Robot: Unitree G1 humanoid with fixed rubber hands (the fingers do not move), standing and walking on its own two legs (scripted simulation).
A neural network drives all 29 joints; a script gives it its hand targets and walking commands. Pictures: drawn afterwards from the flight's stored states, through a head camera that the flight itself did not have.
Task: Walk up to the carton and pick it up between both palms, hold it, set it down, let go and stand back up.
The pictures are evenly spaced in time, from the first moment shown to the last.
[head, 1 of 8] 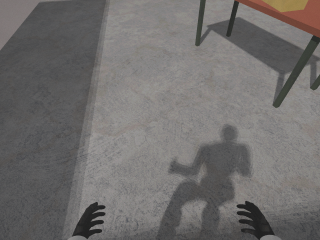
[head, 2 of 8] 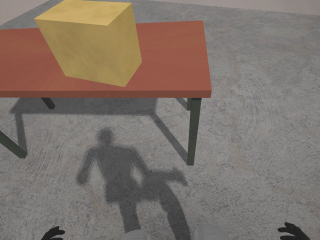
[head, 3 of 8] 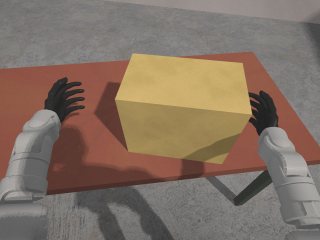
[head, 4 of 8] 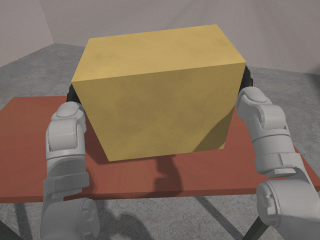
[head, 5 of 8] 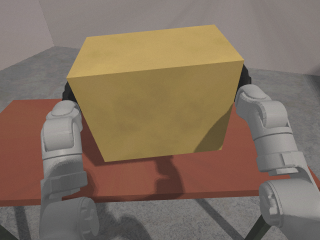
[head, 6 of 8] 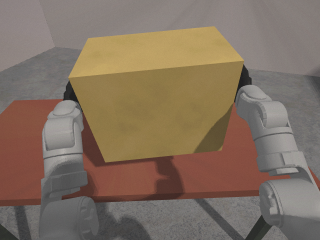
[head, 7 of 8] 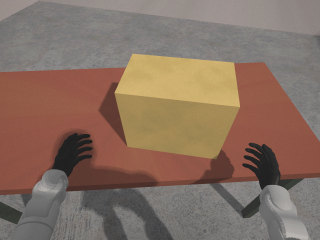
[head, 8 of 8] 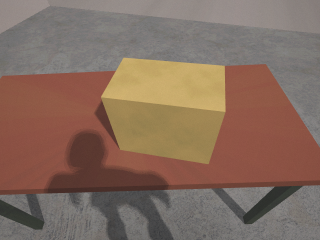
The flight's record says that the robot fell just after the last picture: no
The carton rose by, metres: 0.20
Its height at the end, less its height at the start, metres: +0.00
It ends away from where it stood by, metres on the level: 0.05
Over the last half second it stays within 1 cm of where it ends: yes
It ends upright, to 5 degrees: yes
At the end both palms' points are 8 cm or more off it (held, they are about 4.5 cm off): yes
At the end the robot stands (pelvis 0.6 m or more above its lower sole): yes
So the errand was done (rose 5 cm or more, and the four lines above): yes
